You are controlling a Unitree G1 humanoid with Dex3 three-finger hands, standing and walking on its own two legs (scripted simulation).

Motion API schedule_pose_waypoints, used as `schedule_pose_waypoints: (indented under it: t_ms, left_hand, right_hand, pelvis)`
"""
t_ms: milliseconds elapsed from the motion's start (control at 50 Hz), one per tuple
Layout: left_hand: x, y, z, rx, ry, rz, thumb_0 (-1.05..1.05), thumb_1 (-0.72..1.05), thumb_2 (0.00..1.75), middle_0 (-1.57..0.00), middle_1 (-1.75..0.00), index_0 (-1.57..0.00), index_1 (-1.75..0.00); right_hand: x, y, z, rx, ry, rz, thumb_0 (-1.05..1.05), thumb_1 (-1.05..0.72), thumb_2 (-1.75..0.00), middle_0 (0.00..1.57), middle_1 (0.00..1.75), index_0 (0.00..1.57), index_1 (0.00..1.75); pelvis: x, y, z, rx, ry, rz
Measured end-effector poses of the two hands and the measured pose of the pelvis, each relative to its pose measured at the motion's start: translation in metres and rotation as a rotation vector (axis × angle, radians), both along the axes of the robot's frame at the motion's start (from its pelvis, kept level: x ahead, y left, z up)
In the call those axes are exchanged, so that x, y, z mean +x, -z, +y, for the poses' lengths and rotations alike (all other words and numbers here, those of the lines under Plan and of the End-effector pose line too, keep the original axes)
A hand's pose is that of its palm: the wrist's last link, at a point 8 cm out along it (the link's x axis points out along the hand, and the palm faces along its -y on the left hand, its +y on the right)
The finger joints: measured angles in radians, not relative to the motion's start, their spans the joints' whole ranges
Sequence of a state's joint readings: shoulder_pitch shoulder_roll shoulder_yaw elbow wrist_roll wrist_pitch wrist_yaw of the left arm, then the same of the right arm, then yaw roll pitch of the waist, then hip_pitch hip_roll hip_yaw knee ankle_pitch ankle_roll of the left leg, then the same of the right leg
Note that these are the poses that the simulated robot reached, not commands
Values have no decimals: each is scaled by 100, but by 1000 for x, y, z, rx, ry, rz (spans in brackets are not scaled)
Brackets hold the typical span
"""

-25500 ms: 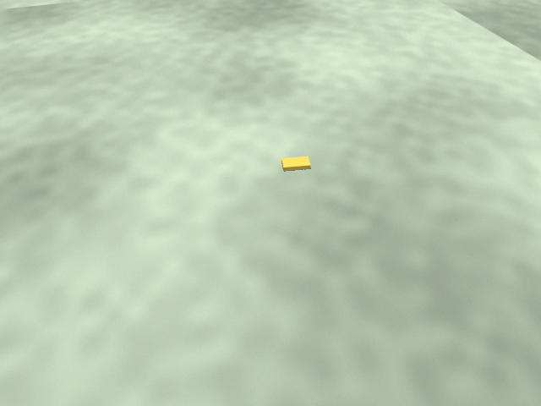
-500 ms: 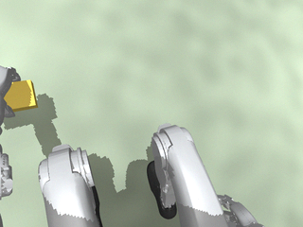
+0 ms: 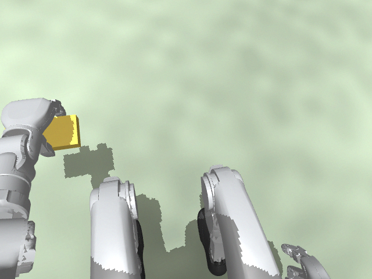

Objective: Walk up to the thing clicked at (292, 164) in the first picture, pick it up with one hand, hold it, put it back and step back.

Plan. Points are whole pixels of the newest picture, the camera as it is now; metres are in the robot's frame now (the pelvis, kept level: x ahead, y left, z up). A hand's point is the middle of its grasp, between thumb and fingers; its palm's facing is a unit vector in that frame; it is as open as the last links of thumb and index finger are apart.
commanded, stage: lift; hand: left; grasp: from above
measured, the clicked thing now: (44, 135) +0.44 +0.31 -0.16
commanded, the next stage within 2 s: hold in 1.20 s
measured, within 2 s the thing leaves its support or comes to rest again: neither
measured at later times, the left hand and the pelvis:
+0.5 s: hand out of the picture +0.36 +0.28 +0.09, palm faces -0.42 -0.11 -0.90, open 10.0 cm; pelvis +0.01 +0.00 +0.17, yaw +4 degrees
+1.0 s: hand out of the picture +0.36 +0.26 +0.23, palm faces -0.43 -0.11 -0.90, open 10.0 cm; pelvis +0.05 +0.01 +0.31, yaw +5 degrees
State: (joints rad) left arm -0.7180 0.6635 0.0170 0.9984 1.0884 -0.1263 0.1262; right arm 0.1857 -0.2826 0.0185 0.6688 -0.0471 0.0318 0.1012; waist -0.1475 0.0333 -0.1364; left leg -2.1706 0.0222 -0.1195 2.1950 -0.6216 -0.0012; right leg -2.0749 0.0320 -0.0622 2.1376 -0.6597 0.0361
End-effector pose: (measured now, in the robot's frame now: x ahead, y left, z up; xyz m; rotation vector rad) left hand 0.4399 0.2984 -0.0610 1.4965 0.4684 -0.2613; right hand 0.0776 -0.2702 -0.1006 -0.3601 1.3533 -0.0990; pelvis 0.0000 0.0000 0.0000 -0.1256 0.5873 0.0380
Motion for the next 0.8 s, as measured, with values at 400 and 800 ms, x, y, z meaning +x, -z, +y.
schedule_pose_waypoints:
  t_ms: [400, 800]
  left_hand:
    - [-60, -163, -9, -28, -26, -39, -1, 7, 27, -74, -42, -76, -38]
    - [-91, -308, -23, -21, -35, -9, -1, 6, 31, -73, -43, -76, -40]
  right_hand:
    - [63, -119, 23, 38, 21, -217, 0, -90, -90, 20, 30, 20, 30]
    - [73, -260, 25, 36, 71, -325, 0, -90, -90, 20, 30, 20, 30]
  pelvis:
    - [4, -127, 2, 36, -34, -89]
    - [32, -266, 5, 86, -51, -280]
